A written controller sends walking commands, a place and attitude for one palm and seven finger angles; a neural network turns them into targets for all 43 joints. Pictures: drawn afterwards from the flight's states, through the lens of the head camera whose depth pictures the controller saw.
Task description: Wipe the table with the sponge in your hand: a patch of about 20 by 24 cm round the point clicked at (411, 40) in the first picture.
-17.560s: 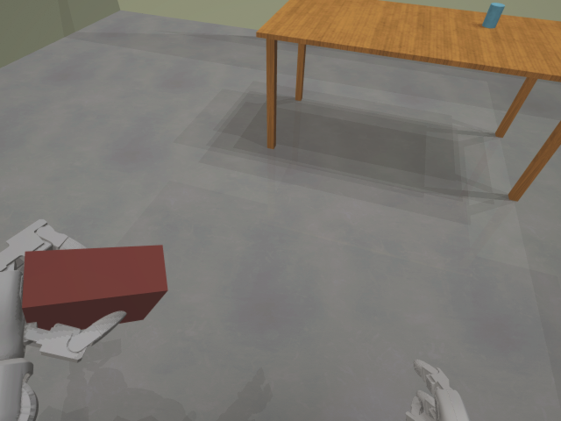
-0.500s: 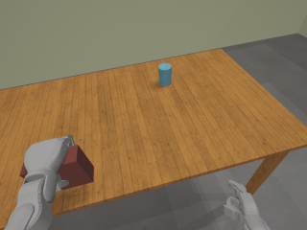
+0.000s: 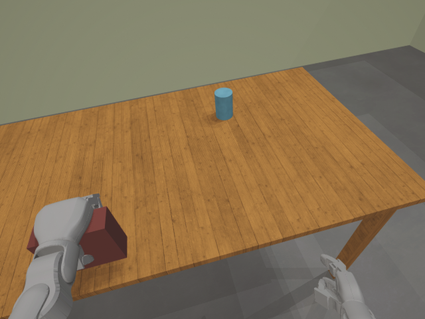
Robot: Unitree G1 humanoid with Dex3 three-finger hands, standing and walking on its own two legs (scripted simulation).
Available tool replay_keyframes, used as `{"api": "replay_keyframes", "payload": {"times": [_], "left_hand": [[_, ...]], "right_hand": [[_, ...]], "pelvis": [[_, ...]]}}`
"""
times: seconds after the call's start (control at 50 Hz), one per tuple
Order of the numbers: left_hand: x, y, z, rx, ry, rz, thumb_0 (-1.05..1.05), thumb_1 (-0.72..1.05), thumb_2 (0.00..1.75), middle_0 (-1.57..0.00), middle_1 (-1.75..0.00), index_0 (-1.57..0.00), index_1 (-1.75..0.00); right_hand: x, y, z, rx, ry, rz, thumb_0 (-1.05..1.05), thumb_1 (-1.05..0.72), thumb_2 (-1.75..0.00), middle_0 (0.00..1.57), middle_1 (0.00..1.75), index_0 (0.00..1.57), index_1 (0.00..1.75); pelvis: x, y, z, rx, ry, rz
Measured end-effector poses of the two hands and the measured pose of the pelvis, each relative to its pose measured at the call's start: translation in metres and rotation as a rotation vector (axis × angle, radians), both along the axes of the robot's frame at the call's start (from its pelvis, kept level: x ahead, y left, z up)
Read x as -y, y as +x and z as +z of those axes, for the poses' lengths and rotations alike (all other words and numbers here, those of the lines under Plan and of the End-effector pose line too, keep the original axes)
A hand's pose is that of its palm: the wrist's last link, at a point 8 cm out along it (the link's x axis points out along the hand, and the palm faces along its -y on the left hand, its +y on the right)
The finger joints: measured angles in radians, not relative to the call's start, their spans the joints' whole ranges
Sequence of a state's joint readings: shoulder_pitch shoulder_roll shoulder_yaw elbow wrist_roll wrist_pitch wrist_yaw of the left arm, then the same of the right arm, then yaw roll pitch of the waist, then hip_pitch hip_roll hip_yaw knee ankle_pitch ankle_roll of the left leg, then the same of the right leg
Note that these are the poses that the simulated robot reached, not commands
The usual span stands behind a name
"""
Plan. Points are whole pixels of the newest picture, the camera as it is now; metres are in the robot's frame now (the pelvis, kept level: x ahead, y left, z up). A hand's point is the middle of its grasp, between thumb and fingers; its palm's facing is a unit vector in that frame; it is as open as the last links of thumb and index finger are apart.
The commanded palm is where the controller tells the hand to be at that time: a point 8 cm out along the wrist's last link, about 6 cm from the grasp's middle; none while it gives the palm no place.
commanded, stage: move the sponge above the wiping area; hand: left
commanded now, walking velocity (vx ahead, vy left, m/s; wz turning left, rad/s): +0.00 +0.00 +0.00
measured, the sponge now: (87, 246) +0.22 +0.30 +0.00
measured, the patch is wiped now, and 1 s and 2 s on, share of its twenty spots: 0.00 0.00 0.00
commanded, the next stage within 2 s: lower the sponge onto the table in 0.94 s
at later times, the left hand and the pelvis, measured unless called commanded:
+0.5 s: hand (82, 233) +0.23 +0.31 +0.03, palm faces -0.05 -0.06 -1.00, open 9.3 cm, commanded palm +0.21 +0.30 +0.09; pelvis +0.00 +0.00 +0.00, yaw +0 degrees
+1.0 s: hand (84, 232) +0.24 +0.30 +0.03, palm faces -0.04 -0.06 -1.00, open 9.3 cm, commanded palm +0.21 +0.30 +0.09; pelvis +0.00 +0.01 +0.00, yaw +0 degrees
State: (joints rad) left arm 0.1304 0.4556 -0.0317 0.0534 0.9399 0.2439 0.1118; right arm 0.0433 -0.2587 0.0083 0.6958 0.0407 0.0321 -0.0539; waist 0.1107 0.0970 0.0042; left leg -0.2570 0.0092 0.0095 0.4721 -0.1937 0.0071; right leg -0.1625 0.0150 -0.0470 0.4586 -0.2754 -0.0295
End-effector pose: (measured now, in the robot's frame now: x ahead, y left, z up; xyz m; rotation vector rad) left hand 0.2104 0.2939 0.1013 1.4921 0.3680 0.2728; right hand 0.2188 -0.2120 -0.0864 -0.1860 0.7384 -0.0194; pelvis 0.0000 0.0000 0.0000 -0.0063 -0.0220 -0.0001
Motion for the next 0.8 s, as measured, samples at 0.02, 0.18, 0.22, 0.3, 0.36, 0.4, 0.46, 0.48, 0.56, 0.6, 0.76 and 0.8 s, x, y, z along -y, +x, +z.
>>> {"api": "replay_keyframes", "payload": {"times": [0.02, 0.18, 0.22, 0.3, 0.36, 0.4, 0.46, 0.48, 0.56, 0.6, 0.76, 0.8], "left_hand": [[-0.001, 0.000, -0.001, -0.003, 0.001, 0.003, -0.01, -0.43, 1.03, -0.80, -1.39, -0.81, -1.38], [-0.006, -0.004, -0.007, -0.020, -0.001, 0.006, -0.01, -0.43, 1.03, -0.80, -1.39, -0.81, -1.38], [-0.008, -0.004, -0.009, -0.024, -0.001, 0.006, -0.01, -0.43, 1.03, -0.80, -1.39, -0.81, -1.38], [-0.010, -0.001, -0.013, -0.025, 0.000, 0.001, -0.01, -0.43, 1.03, -0.80, -1.39, -0.81, -1.38], [-0.010, 0.003, -0.015, -0.020, 0.003, -0.007, -0.01, -0.43, 1.03, -0.80, -1.39, -0.81, -1.38], [-0.009, 0.005, -0.015, -0.014, 0.004, -0.013, -0.01, -0.43, 1.03, -0.80, -1.39, -0.81, -1.38], [-0.007, 0.007, -0.015, -0.006, 0.005, -0.019, -0.01, -0.43, 1.03, -0.80, -1.39, -0.81, -1.38], [-0.007, 0.007, -0.015, -0.005, 0.005, -0.018, -0.01, -0.43, 1.03, -0.80, -1.39, -0.81, -1.38], [-0.009, 0.007, -0.017, -0.006, 0.005, -0.007, -0.01, -0.43, 1.03, -0.80, -1.39, -0.81, -1.38], [-0.010, 0.007, -0.017, -0.008, 0.003, 0.000, -0.01, -0.43, 1.03, -0.80, -1.39, -0.81, -1.38], [-0.012, 0.005, -0.015, -0.005, 0.002, 0.000, -0.01, -0.43, 1.03, -0.80, -1.39, -0.81, -1.38], [-0.010, 0.006, -0.015, -0.004, -0.003, -0.005, -0.01, -0.43, 1.03, -0.80, -1.39, -0.81, -1.38]], "right_hand": [[0.002, 0.000, 0.000, -0.001, -0.002, -0.003, 0.01, -0.90, -0.90, 0.20, 0.30, 0.20, 0.30], [0.014, -0.005, -0.002, -0.009, -0.024, -0.026, 0.01, -0.90, -0.90, 0.20, 0.30, 0.20, 0.30], [0.016, -0.006, -0.003, -0.012, -0.030, -0.031, 0.01, -0.90, -0.90, 0.20, 0.30, 0.20, 0.30], [0.018, -0.009, -0.004, -0.019, -0.038, -0.039, 0.01, -0.90, -0.90, 0.20, 0.30, 0.20, 0.30], [0.017, -0.011, -0.006, -0.024, -0.036, -0.043, 0.01, -0.90, -0.90, 0.20, 0.30, 0.20, 0.30], [0.015, -0.012, -0.007, -0.025, -0.030, -0.045, 0.01, -0.90, -0.90, 0.20, 0.30, 0.20, 0.30], [0.012, -0.014, -0.008, -0.030, -0.021, -0.047, 0.01, -0.90, -0.90, 0.20, 0.30, 0.20, 0.30], [0.011, -0.014, -0.008, -0.031, -0.017, -0.048, 0.01, -0.90, -0.90, 0.20, 0.30, 0.20, 0.30], [0.007, -0.015, -0.008, -0.037, -0.010, -0.046, 0.01, -0.90, -0.90, 0.20, 0.30, 0.20, 0.30], [0.005, -0.014, -0.008, -0.037, -0.009, -0.044, 0.01, -0.90, -0.90, 0.20, 0.30, 0.20, 0.30], [-0.002, -0.009, -0.006, -0.026, -0.007, -0.025, 0.01, -0.90, -0.90, 0.20, 0.30, 0.20, 0.30], [-0.004, -0.006, -0.005, -0.022, -0.006, -0.019, 0.01, -0.90, -0.90, 0.20, 0.30, 0.20, 0.30]], "pelvis": [[0.001, 0.000, 0.000, -0.001, 0.000, 0.000], [0.003, 0.001, -0.001, -0.007, -0.001, -0.001], [0.003, 0.001, -0.002, -0.009, -0.001, 0.001], [0.003, 0.000, -0.002, -0.015, -0.002, 0.003], [0.002, 0.000, -0.003, -0.019, -0.003, 0.004], [0.001, 0.000, -0.003, -0.023, -0.003, 0.004], [-0.001, 0.000, -0.003, -0.029, -0.003, 0.001], [-0.002, 0.001, -0.003, -0.029, -0.003, 0.000], [-0.003, 0.001, -0.003, -0.029, -0.002, -0.001], [-0.004, 0.001, -0.003, -0.027, -0.003, 0.001], [-0.007, 0.001, -0.003, -0.024, -0.005, 0.007], [-0.008, 0.001, -0.003, -0.024, -0.006, 0.009]]}}
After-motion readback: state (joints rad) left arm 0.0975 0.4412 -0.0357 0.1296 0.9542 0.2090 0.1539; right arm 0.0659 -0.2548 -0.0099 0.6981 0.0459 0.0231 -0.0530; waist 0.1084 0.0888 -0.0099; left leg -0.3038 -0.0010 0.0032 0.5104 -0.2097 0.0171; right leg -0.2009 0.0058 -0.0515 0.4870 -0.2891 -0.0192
